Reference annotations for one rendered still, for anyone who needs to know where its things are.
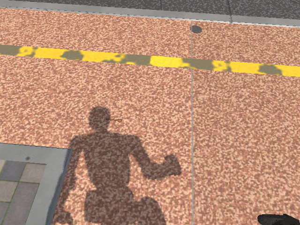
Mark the right robot hand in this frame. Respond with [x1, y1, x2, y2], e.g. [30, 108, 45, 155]
[257, 214, 300, 225]

